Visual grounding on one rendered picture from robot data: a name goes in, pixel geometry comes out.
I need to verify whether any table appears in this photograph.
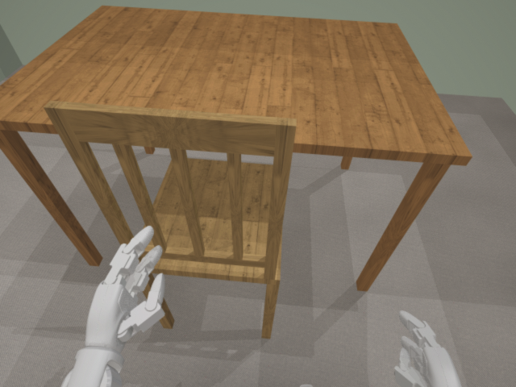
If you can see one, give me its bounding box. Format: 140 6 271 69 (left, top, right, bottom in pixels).
0 6 472 292

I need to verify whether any chair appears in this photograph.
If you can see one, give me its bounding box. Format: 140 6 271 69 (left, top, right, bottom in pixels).
44 101 297 339

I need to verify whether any robot right hand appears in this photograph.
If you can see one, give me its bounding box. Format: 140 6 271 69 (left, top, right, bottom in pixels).
395 310 461 387

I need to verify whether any robot left forearm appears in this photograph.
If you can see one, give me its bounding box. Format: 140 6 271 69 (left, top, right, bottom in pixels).
61 346 124 387

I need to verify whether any robot left hand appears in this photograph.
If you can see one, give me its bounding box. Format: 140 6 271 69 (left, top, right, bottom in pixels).
85 226 165 353

